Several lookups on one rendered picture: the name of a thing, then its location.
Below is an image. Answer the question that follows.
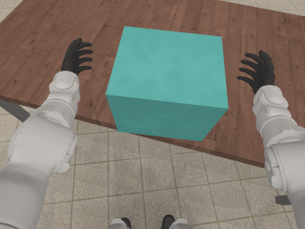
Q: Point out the robot right forearm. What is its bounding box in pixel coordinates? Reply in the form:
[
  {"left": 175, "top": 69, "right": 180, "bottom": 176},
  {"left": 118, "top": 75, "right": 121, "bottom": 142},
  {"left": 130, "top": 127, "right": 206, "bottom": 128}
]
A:
[{"left": 252, "top": 85, "right": 305, "bottom": 149}]

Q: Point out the robot left upper arm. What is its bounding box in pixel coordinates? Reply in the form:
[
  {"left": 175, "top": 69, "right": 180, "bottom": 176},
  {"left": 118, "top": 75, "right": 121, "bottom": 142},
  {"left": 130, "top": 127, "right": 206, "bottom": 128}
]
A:
[{"left": 0, "top": 115, "right": 78, "bottom": 229}]

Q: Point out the robot left forearm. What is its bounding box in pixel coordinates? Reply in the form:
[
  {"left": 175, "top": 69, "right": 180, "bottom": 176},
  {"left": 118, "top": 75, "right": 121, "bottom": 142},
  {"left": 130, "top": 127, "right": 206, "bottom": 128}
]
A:
[{"left": 8, "top": 71, "right": 80, "bottom": 159}]

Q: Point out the carton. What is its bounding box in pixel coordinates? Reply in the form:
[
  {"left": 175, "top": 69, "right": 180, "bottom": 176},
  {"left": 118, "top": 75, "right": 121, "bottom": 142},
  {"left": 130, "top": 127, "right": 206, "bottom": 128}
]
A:
[{"left": 106, "top": 26, "right": 229, "bottom": 141}]

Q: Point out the left robot foot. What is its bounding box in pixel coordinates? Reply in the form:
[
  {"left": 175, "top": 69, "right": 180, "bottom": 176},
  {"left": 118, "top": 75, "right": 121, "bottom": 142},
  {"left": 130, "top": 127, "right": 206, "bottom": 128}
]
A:
[{"left": 122, "top": 218, "right": 132, "bottom": 229}]

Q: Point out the robot left hand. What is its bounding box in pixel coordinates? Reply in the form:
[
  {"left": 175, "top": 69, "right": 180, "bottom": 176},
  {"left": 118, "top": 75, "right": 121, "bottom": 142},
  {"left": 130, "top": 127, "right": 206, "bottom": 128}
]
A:
[{"left": 60, "top": 38, "right": 93, "bottom": 75}]

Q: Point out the right robot shin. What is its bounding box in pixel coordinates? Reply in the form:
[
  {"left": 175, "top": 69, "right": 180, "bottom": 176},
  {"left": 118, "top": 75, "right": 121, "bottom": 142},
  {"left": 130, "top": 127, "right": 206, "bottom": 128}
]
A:
[{"left": 171, "top": 219, "right": 188, "bottom": 227}]

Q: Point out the robot right hand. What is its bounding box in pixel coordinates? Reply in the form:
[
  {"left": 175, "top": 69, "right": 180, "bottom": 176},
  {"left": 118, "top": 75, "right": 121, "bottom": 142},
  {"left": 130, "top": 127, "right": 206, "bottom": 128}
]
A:
[{"left": 237, "top": 50, "right": 275, "bottom": 94}]

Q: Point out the robot right upper arm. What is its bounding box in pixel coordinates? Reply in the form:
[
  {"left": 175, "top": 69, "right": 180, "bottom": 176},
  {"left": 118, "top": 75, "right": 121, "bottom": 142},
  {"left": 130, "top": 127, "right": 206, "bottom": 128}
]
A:
[{"left": 264, "top": 140, "right": 305, "bottom": 229}]

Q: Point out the table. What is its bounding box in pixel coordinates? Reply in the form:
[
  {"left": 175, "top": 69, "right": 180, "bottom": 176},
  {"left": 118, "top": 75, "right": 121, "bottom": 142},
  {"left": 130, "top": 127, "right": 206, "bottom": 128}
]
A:
[{"left": 0, "top": 0, "right": 305, "bottom": 205}]

